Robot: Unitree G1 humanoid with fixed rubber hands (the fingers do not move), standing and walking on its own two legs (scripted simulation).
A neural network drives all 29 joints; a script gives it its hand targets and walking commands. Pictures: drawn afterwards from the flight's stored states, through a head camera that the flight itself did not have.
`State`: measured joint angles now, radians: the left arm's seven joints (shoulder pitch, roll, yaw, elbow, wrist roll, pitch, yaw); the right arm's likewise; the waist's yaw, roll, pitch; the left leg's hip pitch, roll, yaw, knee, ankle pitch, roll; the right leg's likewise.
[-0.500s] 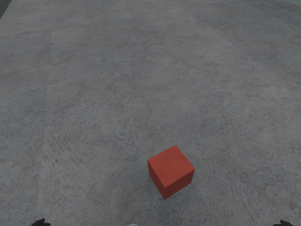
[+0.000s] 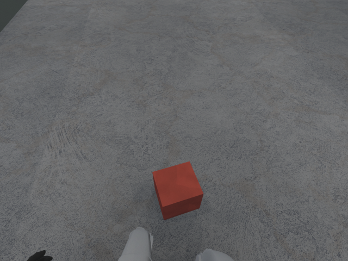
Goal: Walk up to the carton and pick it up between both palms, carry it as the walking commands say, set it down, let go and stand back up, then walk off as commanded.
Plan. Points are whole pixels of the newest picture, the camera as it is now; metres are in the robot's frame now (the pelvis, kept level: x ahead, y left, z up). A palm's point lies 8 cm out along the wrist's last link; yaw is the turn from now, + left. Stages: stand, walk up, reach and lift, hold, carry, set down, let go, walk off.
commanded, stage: walk up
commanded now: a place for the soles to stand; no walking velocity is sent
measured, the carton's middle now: (176, 190) +0.55 +0.02 -0.62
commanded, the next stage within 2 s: none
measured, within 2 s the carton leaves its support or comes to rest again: neither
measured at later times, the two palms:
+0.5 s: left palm (99, 229) +0.20 +0.19 -0.03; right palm out of the picture +0.04 -0.53 -0.07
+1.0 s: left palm out of the picture +0.11 +0.15 -0.05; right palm out of the picture +0.17 -0.57 -0.09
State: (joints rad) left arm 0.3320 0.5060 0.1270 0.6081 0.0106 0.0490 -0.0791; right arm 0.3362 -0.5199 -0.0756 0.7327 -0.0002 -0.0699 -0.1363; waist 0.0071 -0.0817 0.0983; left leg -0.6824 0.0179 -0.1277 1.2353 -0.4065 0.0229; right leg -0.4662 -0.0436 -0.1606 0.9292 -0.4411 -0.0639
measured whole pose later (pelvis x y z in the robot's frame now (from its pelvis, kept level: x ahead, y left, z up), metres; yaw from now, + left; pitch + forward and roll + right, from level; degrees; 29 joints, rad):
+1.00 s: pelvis +0.08 -0.21 +0.00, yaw +6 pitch -2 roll +3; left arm 0.32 0.47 0.12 0.69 0.01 -0.02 0.00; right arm 0.31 -0.54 -0.08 0.82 0.00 -0.04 -0.04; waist 0.00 0.00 0.15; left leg -0.51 0.02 0.00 0.93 -0.38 0.04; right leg -0.39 -0.10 -0.10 0.96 -0.53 -0.04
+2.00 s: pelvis +0.08 -0.16 +0.01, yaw +18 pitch -1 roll +1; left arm 0.21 0.47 0.10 0.77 0.01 -0.01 0.00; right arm 0.29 -0.53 -0.06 0.82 0.00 -0.06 -0.02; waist 0.01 -0.01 0.08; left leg -0.41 -0.04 -0.10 0.79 -0.35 0.00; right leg -0.36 -0.08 -0.07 0.86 -0.53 -0.01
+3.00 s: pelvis +0.11 -0.16 +0.02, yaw +22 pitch -2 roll +1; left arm 0.20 0.46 0.08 0.79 0.01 -0.05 0.00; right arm 0.28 -0.52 -0.06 0.82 0.00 -0.05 0.00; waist 0.01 0.00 0.10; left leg -0.39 -0.05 -0.11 0.86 -0.46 0.01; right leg -0.38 -0.03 -0.08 0.77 -0.34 -0.05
